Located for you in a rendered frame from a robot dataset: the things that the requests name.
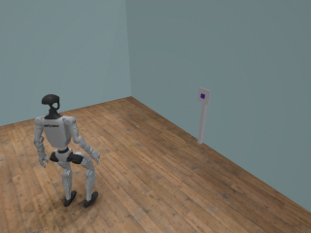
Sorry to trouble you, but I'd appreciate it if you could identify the right robot forearm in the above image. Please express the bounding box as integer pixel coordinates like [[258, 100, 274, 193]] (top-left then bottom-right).
[[78, 136, 94, 155]]

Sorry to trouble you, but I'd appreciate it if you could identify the right robot shin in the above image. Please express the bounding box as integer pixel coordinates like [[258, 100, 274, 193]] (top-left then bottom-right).
[[85, 170, 96, 201]]

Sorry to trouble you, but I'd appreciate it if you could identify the panel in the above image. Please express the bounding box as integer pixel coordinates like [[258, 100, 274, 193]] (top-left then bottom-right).
[[197, 86, 211, 145]]

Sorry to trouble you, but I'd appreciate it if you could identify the left robot thigh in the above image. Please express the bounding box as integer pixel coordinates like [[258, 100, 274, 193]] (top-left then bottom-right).
[[50, 150, 73, 179]]

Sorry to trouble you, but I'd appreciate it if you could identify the robot left hand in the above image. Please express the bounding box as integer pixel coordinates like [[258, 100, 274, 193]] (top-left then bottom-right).
[[38, 154, 50, 168]]

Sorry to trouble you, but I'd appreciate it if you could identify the left robot forearm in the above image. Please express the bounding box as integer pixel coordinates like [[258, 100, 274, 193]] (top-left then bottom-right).
[[33, 142, 46, 157]]

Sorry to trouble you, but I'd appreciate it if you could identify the robot left upper arm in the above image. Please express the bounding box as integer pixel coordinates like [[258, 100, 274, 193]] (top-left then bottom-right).
[[33, 116, 45, 144]]

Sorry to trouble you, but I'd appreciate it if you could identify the robot right hand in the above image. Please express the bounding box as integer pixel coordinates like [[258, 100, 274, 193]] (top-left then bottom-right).
[[89, 150, 100, 164]]

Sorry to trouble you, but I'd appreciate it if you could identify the robot right upper arm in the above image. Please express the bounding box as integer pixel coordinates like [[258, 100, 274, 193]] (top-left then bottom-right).
[[63, 116, 81, 144]]

